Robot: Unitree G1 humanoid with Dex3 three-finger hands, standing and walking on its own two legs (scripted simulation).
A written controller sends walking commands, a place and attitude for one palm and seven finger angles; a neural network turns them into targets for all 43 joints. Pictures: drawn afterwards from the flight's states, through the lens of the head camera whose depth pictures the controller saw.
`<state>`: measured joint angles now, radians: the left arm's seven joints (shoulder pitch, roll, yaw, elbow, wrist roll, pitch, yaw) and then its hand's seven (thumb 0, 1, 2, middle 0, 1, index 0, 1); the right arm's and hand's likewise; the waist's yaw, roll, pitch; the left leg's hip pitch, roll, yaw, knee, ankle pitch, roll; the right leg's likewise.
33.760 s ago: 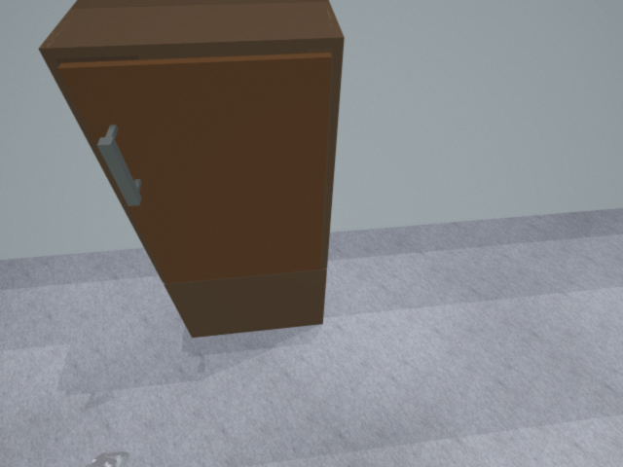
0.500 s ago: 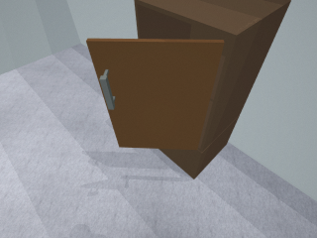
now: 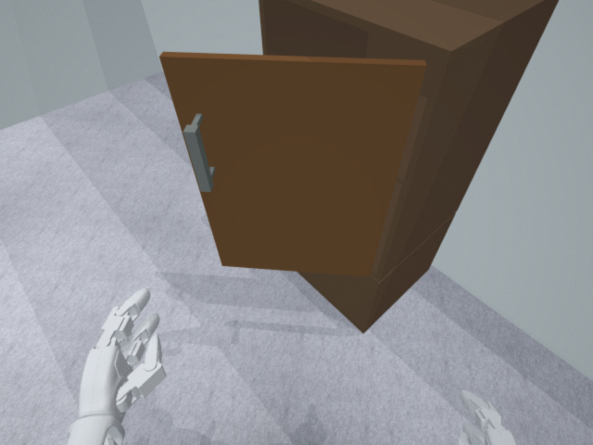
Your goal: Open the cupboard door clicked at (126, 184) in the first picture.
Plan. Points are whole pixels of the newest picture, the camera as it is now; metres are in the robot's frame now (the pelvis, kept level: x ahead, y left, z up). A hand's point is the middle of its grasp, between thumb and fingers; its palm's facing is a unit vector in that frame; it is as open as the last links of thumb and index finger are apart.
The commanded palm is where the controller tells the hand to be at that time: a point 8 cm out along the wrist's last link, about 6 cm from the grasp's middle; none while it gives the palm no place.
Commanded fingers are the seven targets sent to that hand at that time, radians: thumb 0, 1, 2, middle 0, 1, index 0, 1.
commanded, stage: raise the hand with hooked fingers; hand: left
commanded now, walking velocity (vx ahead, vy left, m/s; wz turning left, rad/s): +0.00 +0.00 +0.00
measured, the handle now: (202, 153) +0.60 +0.20 +0.05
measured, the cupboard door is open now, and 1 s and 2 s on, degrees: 43 43 43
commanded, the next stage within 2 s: move the hooked fingers beside the handle in 1.88 s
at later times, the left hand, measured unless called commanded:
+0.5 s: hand (132, 381) +0.21 +0.22 +0.00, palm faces -0.08 -1.00 -0.05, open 10.4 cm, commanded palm +0.18 +0.28 +0.00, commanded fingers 0.00 0.04 0.53 -0.26 -0.86 -0.26 -0.86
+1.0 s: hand (95, 341) +0.24 +0.27 +0.04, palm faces -0.02 -1.00 -0.07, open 13.3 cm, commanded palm +0.22 +0.32 +0.04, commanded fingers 0.00 -0.50 0.30 -0.30 -1.20 -0.30 -1.20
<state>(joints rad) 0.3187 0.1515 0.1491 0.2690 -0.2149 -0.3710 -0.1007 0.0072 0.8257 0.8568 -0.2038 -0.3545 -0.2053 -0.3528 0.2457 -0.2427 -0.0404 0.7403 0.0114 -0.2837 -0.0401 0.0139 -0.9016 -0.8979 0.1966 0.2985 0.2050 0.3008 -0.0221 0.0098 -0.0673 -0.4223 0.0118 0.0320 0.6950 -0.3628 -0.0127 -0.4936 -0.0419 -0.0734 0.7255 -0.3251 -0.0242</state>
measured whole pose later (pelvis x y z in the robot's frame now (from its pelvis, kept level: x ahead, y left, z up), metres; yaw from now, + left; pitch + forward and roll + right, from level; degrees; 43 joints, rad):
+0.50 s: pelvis -0.02 +0.01 -0.05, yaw +1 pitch +12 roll -2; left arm 0.29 0.29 0.25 0.06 -0.31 -0.31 -0.41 0.01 0.26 0.62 -0.24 -0.71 -0.25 -0.71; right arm 0.24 -0.18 0.05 0.57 0.03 -0.23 -0.04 0.02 -0.90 -0.90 0.20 0.30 0.21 0.30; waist 0.00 0.03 -0.09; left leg -0.80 0.03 -0.02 1.11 -0.52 0.00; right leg -0.82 -0.03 -0.11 1.04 -0.43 -0.02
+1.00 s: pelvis -0.01 +0.03 -0.03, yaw +1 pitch +9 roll -2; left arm 0.17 0.36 0.33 0.17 -0.33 -0.28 -0.43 -0.01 -0.32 0.37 -0.29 -1.09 -0.29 -1.08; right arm 0.26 -0.28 0.03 0.53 0.04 -0.25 -0.07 0.02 -0.90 -0.90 0.20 0.30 0.21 0.30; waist 0.00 0.02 -0.08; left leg -0.65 0.02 0.00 0.97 -0.48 0.02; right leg -0.67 -0.04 -0.09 0.90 -0.39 0.00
